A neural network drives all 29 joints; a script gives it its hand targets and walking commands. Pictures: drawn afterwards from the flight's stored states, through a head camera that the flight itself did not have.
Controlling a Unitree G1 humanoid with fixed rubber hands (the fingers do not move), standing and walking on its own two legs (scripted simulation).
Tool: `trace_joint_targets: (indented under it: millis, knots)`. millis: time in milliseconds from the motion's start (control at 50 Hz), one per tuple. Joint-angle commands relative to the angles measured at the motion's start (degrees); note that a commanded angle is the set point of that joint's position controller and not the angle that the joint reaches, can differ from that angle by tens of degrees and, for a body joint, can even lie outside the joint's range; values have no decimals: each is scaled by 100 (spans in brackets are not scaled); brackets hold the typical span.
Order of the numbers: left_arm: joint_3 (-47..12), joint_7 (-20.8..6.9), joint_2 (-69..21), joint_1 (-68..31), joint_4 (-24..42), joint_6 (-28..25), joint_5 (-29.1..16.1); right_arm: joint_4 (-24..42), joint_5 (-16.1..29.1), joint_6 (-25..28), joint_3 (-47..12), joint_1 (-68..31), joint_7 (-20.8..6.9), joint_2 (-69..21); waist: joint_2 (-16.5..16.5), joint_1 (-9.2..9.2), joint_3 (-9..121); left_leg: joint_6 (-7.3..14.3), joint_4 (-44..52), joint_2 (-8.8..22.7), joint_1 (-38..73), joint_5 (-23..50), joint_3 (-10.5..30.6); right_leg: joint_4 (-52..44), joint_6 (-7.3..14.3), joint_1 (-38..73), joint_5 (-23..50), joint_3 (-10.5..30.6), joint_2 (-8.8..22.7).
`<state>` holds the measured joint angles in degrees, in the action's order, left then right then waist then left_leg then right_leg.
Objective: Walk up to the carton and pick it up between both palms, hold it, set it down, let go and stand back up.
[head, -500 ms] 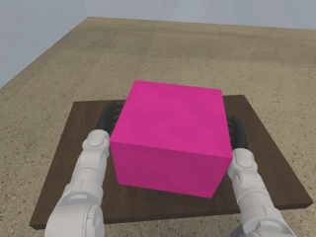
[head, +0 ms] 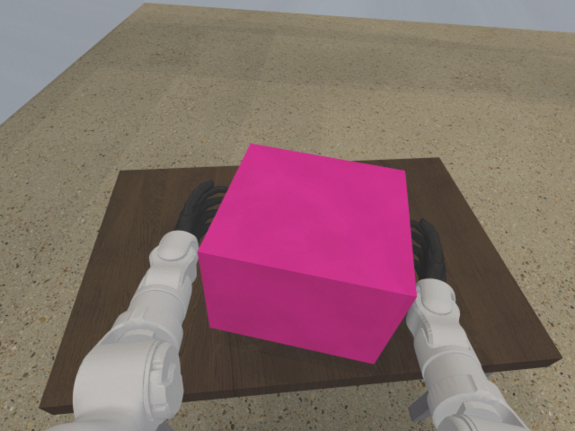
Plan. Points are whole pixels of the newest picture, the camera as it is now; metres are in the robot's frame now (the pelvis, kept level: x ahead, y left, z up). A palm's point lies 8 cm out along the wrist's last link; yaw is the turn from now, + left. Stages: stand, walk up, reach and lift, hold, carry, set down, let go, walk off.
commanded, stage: set down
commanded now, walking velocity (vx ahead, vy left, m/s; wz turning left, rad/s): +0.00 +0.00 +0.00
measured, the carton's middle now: (308, 247) +0.41 -0.05 +0.01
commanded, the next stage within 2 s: none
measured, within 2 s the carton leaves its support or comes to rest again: rests again in 0.90 s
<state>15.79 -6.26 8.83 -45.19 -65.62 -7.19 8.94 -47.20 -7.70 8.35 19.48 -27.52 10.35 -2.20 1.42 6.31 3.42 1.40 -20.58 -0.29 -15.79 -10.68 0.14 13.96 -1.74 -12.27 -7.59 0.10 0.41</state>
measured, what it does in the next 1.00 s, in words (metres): stands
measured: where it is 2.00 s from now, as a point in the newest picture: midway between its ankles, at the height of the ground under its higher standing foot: outside the picture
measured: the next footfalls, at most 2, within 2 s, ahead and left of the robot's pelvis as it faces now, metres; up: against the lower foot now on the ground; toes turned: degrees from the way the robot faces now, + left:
none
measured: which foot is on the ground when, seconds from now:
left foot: down 0.00-1.00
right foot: down 0.00-1.00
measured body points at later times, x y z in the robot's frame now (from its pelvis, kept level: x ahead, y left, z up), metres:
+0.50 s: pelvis +0.00 +0.00 -0.01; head +0.06 +0.02 +0.44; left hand +0.44 +0.14 +0.02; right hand +0.34 -0.21 +0.00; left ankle -0.01 +0.10 -0.75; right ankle -0.01 -0.14 -0.75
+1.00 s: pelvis -0.01 +0.00 -0.01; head +0.08 +0.04 +0.43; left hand +0.44 +0.14 +0.01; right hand +0.34 -0.21 -0.01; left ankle -0.01 +0.10 -0.75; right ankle -0.01 -0.14 -0.75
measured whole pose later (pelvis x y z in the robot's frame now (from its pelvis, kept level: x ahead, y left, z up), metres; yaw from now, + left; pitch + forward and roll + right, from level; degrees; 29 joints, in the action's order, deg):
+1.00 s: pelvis -0.01 +0.00 -0.01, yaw +1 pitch +16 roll -2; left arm 13.8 -5.0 13.1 -53.7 -85.3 -27.1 7.8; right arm -64.2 -12.8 28.6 30.3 -35.1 9.8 -3.2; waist 1.8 7.4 5.7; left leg 1.3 -26.3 0.4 -32.3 -10.4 0.7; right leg 17.8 -1.5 -27.4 -6.8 -2.1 0.1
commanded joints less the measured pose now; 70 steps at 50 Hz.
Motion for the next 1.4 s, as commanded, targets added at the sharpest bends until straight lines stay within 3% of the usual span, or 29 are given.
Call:
trace_joint_targets:
  millis: [0,40,60,100,180,200,220,280,300,320,440,460,480,560,580,620,660,680,760,780,820,980,1140,1240,1260,1280,1300,1320,1380]
  knots:
    - [-1384,-660,-3548,-3277,702,-552,64,1373,-314,763,-2197,-4246,-837,-3427,-388,-74,3290,-438,-43,-16,816,1885,-276,431,-7,1385,2395,-260,-90]
    - [-1392,-619,-3616,-3467,517,-729,53,1221,-462,939,-2082,-4288,-835,-3461,-502,47,3525,-518,-193,34,1028,2146,-196,435,60,1129,2264,-395,-102]
    - [-1433,-622,-3483,-3421,468,-799,96,1103,-486,974,-2153,-4322,-854,-3475,-449,-117,3426,-475,-189,42,1041,2193,-273,406,54,1096,2265,-289,-117]
    - [-1602,-562,-3634,-3446,567,-959,-22,914,-441,1085,-2155,-4160,-855,-3499,-668,26,3751,-610,-373,96,1236,2740,-222,455,140,1036,2558,-380,-121]
    - [-1605,-559,-3552,-3429,108,-1130,12,576,-621,1323,-1968,-4008,-809,-3409,-550,102,3638,-552,-273,104,1028,2451,-120,431,129,939,2371,-415,-131]
    - [-1510,-569,-3497,-3411,-17,-1205,-31,624,-636,1332,-1991,-4151,-798,-3413,-478,11,3590,-506,-298,92,884,2319,-156,447,122,899,2266,-391,-79]
    - [-1584,-551,-3522,-3669,166,-1287,-105,522,-608,1360,-1895,-4187,-794,-3515,-489,161,3659,-557,-358,108,798,2242,-175,440,151,865,2252,-384,-80]
    - [-1556,-511,-3474,-3573,-169,-1412,-20,345,-608,1502,-1928,-4236,-758,-3515,-541,129,3817,-575,-445,93,871,2382,-142,490,128,626,2385,-433,-100]
    - [-1678,-511,-3574,-3534,-233,-1458,-104,362,-644,1554,-1927,-4256,-766,-3533,-454,245,3714,-542,-419,106,865,2380,-116,460,101,543,2256,-402,-130]
    - [-1596,-505,-3510,-3466,-316,-1485,-67,265,-603,1567,-1834,-4260,-781,-3509,-489,95,3591,-550,-448,122,788,2377,-140,542,137,626,2298,-372,-111]
    - [-1566,-486,-3501,-3467,-516,-1720,-5,-18,-601,1770,-1873,-4070,-755,-3466,-681,221,3822,-608,-589,100,683,2630,-145,631,207,623,2647,-392,-66]
    - [-1547,-498,-3437,-3531,-592,-1758,-55,61,-495,1806,-1943,-4172,-763,-3537,-775,51,3857,-577,-617,91,564,2640,-111,690,168,517,2604,-319,-53]
    - [-1593,-491,-3533,-3223,-712,-1775,-54,-39,-546,1833,-1947,-4033,-748,-3617,-680,83,3866,-562,-660,108,535,2781,-111,669,184,633,2877,-342,-63]
    - [-1478,-468,-3349,-3412,-702,-1927,-49,-260,-629,1936,-1845,-4027,-772,-3406,-671,130,3812,-580,-660,132,567,2593,-86,678,186,328,2416,-332,-74]
    - [-1465,-461,-3240,-3554,-822,-1961,-54,-291,-592,1974,-1814,-4090,-783,-3406,-705,-14,3860,-560,-613,120,503,2458,-86,662,187,333,2284,-338,-101]
    - [-1526,-449,-3337,-3594,-871,-2005,3,-391,-725,2022,-1737,-4043,-789,-3460,-823,139,3838,-574,-613,113,463,2241,-113,637,203,171,2151,-346,-54]
    - [-1298,-468,-3117,-3595,-1032,-2066,25,-559,-818,2023,-1518,-4077,-812,-3328,-625,52,3698,-560,-601,137,362,2171,-145,600,227,94,2008,-384,-35]
    - [-1369,-479,-3235,-3547,-1121,-2047,81,-660,-837,2042,-1381,-4019,-798,-3375,-704,169,3544,-592,-598,147,383,1937,-190,586,249,-63,1753,-387,-64]
    - [-1376,-465,-3126,-3718,-1129,-2114,35,-979,-1059,2120,-1128,-4022,-832,-3186,-768,146,3520,-591,-545,175,483,1746,-136,495,277,-319,1363,-457,-87]
    - [-1300,-454,-3190,-3750,-1344,-2103,105,-1128,-1088,2130,-997,-3982,-817,-3216,-786,286,3349,-574,-492,167,425,1585,-126,440,274,-390,1273,-488,-84]
    - [-1137,-443,-3070,-3646,-1459,-2042,285,-1332,-1128,2110,-839,-3981,-838,-3085,-875,159,3111,-581,-451,198,297,1193,-117,459,281,-597,919,-506,-94]
    - [-951,-366,-3026,-3501,-1516,-2086,457,-1654,-1318,2244,-481,-3787,-875,-3077,-1085,131,3229,-628,-533,186,449,1375,-135,435,345,-791,898,-553,-138]
    - [-835,-390,-2916,-3177,-1555,-2088,640,-1840,-1512,2348,-319,-3557,-846,-2997,-926,155,2869,-619,-611,221,378,1566,-164,465,353,-909,1024,-611,-153]
    - [-669,-413,-2691,-3288,-1648,-2142,660,-1888,-1654,2377,-168,-3557,-840,-3036,-839,71,2964,-543,-596,182,182,1198,-162,508,302,-1007,769,-537,-138]
    - [-678,-409,-2748,-3303,-1659,-2101,769,-1965,-1719,2360,-129,-3489,-844,-2968,-805,205,2769,-503,-517,178,168,1013,-159,437,299,-946,715,-561,-156]
    - [-567,-421,-2639,-3294,-1587,-2092,788,-1942,-1739,2347,-26,-3515,-852,-2940,-904,92,2809,-532,-580,184,51,1060,-187,505,315,-942,653,-567,-105]
    - [-607,-428,-2645,-3315,-1610,-2027,846,-2006,-1695,2340,7,-3492,-847,-2922,-921,200,2601,-543,-586,196,142,982,-218,477,294,-1010,603,-628,-108]
    - [-585,-414,-2650,-3210,-1695,-2003,864,-1962,-1714,2344,-54,-3525,-856,-2874,-921,83,2728,-528,-621,167,83,1096,-173,525,296,-1000,671,-601,-106]
    - [-411,-413,-2550,-3376,-1700,-2033,853,-1944,-1892,2285,107,-3528,-857,-3022,-717,162,2764,-397,-532,179,-201,508,-210,592,245,-1000,376,-599,-105]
